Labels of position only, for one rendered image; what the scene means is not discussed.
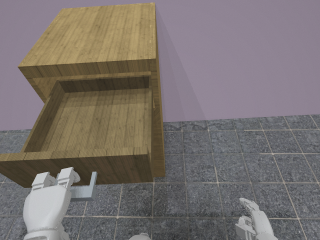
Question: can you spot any robot left forearm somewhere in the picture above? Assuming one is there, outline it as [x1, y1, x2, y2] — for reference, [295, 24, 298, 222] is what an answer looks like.
[23, 229, 61, 240]

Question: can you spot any robot right hand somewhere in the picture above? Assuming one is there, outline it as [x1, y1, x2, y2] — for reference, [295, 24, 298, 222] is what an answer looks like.
[235, 197, 274, 240]

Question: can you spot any drawer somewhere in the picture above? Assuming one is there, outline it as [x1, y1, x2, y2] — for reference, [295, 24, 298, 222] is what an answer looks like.
[0, 74, 154, 188]

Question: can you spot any robot left hand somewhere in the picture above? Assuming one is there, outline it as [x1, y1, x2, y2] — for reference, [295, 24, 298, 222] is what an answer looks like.
[23, 167, 81, 240]

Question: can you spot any handle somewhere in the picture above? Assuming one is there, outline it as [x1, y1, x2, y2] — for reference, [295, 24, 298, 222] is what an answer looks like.
[54, 171, 98, 202]

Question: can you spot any cabinet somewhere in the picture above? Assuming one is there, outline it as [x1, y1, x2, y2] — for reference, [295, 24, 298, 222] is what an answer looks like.
[18, 2, 166, 177]

